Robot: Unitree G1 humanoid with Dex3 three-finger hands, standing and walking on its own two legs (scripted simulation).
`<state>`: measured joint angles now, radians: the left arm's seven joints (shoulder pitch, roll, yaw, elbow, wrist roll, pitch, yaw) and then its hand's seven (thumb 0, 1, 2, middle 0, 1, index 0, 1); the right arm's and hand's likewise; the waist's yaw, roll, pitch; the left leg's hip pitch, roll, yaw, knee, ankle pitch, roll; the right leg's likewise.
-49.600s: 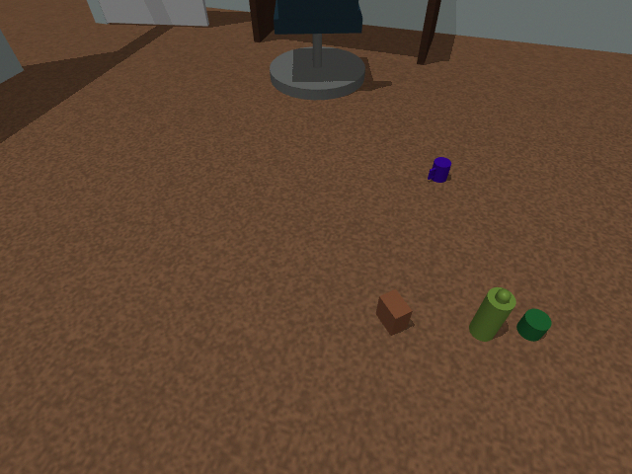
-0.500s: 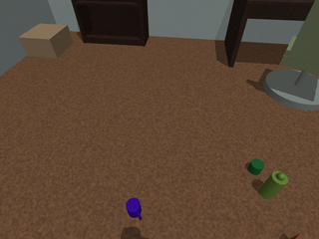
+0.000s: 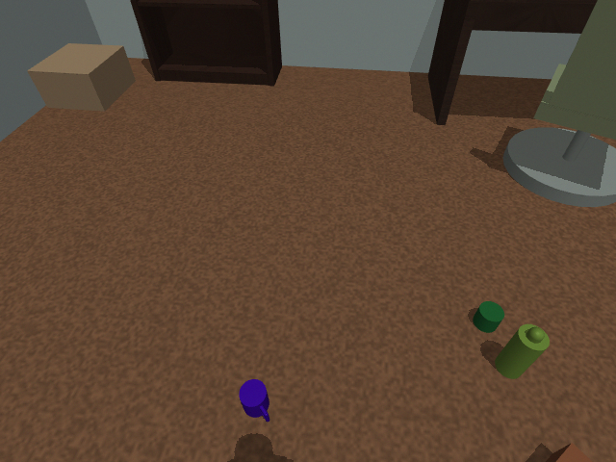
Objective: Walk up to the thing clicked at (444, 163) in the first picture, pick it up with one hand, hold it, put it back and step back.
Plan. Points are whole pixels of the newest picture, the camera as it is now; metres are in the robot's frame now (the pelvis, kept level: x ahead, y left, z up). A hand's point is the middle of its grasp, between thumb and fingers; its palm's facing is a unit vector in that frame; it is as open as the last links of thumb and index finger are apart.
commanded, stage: stand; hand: left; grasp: from above
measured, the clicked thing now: (257, 402) +0.46 +0.20 -0.73
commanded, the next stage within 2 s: step back in 1.28 s
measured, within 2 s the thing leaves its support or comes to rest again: neither
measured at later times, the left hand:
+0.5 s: hand out of the picture +0.09 +0.23 -0.16, palm faces +0.03 -0.94 -0.33, open 7.4 cm
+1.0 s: hand out of the picture +0.09 +0.24 -0.16, palm faces +0.01 -0.94 -0.34, open 7.4 cm
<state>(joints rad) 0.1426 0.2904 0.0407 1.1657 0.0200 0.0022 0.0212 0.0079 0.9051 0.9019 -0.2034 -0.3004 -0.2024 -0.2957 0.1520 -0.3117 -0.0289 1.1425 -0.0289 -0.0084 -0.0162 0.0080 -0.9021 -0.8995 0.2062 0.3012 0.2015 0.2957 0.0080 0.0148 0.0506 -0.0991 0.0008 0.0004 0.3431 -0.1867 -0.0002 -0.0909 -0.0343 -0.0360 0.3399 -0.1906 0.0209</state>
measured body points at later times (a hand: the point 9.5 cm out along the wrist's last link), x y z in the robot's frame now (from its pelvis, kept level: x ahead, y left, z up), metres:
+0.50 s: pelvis +0.01 -0.01 +0.00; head +0.01 -0.01 +0.45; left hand +0.08 +0.28 -0.13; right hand +0.08 -0.30 -0.14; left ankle +0.00 +0.12 -0.75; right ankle +0.00 -0.13 -0.75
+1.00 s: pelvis +0.01 -0.01 +0.00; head +0.01 -0.01 +0.45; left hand +0.09 +0.29 -0.13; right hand +0.07 -0.31 -0.14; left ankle +0.00 +0.12 -0.75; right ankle +0.00 -0.13 -0.75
